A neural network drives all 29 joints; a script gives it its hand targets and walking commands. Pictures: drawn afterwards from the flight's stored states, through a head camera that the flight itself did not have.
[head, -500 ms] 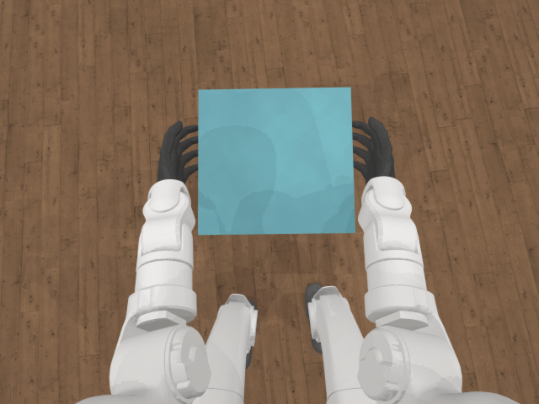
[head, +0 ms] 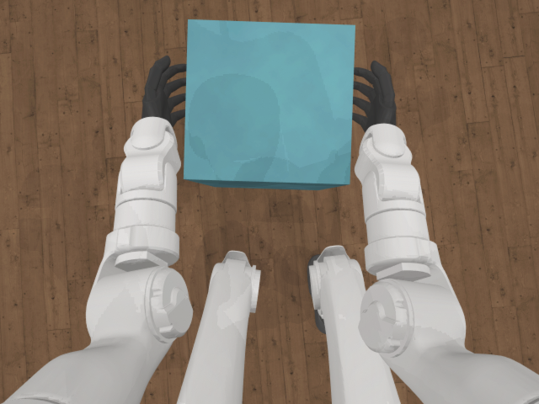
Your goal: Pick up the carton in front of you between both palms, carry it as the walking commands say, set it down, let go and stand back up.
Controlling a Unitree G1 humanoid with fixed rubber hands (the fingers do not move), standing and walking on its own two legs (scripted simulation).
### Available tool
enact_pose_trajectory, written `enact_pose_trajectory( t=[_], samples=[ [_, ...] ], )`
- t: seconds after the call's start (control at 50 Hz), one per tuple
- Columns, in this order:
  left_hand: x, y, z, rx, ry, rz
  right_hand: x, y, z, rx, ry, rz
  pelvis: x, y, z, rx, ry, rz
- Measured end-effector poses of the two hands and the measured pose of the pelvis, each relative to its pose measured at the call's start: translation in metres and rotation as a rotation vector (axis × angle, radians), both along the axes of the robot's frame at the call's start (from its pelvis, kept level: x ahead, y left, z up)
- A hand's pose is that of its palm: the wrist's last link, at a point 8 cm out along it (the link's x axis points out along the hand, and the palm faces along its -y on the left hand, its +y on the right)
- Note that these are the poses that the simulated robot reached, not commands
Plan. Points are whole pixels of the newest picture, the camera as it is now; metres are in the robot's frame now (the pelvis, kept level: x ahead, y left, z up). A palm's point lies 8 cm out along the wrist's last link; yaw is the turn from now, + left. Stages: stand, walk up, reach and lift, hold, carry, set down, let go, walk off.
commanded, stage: set down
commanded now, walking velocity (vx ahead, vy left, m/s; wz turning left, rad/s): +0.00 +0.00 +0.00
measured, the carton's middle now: (268, 125) +0.49 +0.02 -0.18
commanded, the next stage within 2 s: none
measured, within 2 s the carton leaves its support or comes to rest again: rests again in 1.02 s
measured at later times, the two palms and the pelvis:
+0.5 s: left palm (184, 129) +0.51 +0.18 -0.25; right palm (344, 136) +0.50 -0.12 -0.25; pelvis -0.02 +0.01 -0.11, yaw +0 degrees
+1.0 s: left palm (194, 136) +0.51 +0.18 -0.32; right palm (340, 139) +0.51 -0.12 -0.31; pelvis -0.01 +0.01 -0.16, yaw +0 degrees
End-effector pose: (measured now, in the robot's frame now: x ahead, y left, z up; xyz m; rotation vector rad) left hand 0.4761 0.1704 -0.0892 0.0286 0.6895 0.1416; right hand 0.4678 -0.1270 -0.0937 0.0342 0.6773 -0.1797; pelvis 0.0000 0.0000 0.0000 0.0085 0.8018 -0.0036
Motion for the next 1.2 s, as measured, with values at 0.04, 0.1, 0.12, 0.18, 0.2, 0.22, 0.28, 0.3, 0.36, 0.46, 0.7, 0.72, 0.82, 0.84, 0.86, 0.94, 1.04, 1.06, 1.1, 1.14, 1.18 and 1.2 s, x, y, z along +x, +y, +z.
enact_pose_trajectory(
  t=[0.04,0.1,0.12,0.18,0.2,0.22,0.28,0.3,0.36,0.46,0.7,0.72,0.82,0.84,0.86,0.94,1.04,1.06,1.1,1.14,1.18,1.2],
  samples=[
    [0.002,0.001,-0.013,0.001,0.002,-0.002,0.002,0.001,-0.013,0.0,0.002,0.0,-0.002,0.0,-0.01,-0.001,0.004,0.001],
    [0.006,0.003,-0.031,0.002,0.005,-0.005,0.005,0.003,-0.031,-0.001,0.006,0.0,-0.005,0.001,-0.024,-0.002,0.008,0.003],
    [0.007,0.003,-0.037,0.003,0.007,-0.007,0.006,0.003,-0.038,-0.002,0.007,0.0,-0.006,0.001,-0.028,-0.003,0.009,0.004],
    [0.011,0.005,-0.055,0.005,0.011,-0.011,0.009,0.005,-0.056,-0.005,0.012,0.001,-0.01,0.003,-0.041,-0.005,0.012,0.006],
    [0.012,0.005,-0.061,0.005,0.013,-0.013,0.01,0.005,-0.062,-0.007,0.013,0.0,-0.01,0.003,-0.046,-0.006,0.012,0.007],
    [0.014,0.006,-0.068,0.006,0.014,-0.014,0.011,0.006,-0.068,-0.009,0.015,0.0,-0.011,0.003,-0.05,-0.007,0.013,0.009],
    [0.018,0.007,-0.086,0.009,0.018,-0.019,0.015,0.007,-0.086,-0.013,0.019,0.001,-0.014,0.005,-0.063,-0.01,0.014,0.012],
    [0.019,0.008,-0.093,0.009,0.02,-0.021,0.016,0.008,-0.092,-0.014,0.02,0.001,-0.015,0.005,-0.068,-0.011,0.013,0.013],
    [0.023,0.009,-0.113,0.012,0.024,-0.026,0.02,0.009,-0.112,-0.019,0.025,0.001,-0.017,0.006,-0.081,-0.015,0.012,0.017],
    [0.031,0.01,-0.146,0.015,0.032,-0.037,0.026,0.01,-0.144,-0.024,0.033,0.0,-0.019,0.009,-0.102,-0.021,0.002,0.023],
    [0.045,0.008,-0.215,0.018,0.054,-0.064,0.041,0.007,-0.203,-0.043,0.058,-0.002,-0.016,0.012,-0.143,-0.036,-0.06,0.028],
    [0.046,0.007,-0.216,0.016,0.052,-0.065,0.042,0.006,-0.203,-0.041,0.056,-0.006,-0.014,0.012,-0.144,-0.037,-0.062,0.028],
    [0.048,0.007,-0.218,0.013,0.054,-0.068,0.042,0.006,-0.208,-0.032,0.057,-0.015,-0.011,0.012,-0.15,-0.04,-0.063,0.029],
    [0.048,0.008,-0.218,0.013,0.058,-0.069,0.041,0.006,-0.209,-0.032,0.061,-0.013,-0.01,0.012,-0.151,-0.039,-0.064,0.03],
    [0.047,0.008,-0.219,0.014,0.061,-0.071,0.041,0.007,-0.21,-0.032,0.064,-0.011,-0.01,0.012,-0.151,-0.038,-0.065,0.031],
    [0.042,0.009,-0.224,0.015,0.075,-0.078,0.039,0.006,-0.214,-0.034,0.078,0.001,-0.011,0.011,-0.154,-0.036,-0.076,0.034],
    [0.037,0.007,-0.23,0.011,0.086,-0.089,0.037,0.004,-0.218,-0.039,0.089,0.01,-0.014,0.009,-0.156,-0.034,-0.098,0.034],
    [0.037,0.007,-0.231,0.01,0.088,-0.092,0.037,0.003,-0.219,-0.04,0.091,0.012,-0.015,0.009,-0.157,-0.033,-0.102,0.034],
    [0.036,0.006,-0.233,0.006,0.089,-0.096,0.037,0.002,-0.22,-0.042,0.093,0.016,-0.016,0.008,-0.158,-0.033,-0.111,0.034],
    [0.036,0.006,-0.233,0.0,0.087,-0.101,0.038,0.001,-0.222,-0.041,0.092,0.021,-0.016,0.008,-0.159,-0.031,-0.119,0.034],
    [0.036,0.005,-0.233,-0.004,0.085,-0.107,0.038,-0.001,-0.223,-0.039,0.092,0.025,-0.017,0.007,-0.16,-0.03,-0.126,0.034],
    [0.036,0.005,-0.233,-0.006,0.085,-0.11,0.039,-0.001,-0.223,-0.039,0.092,0.027,-0.017,0.007,-0.161,-0.029,-0.13,0.034]
  ],
)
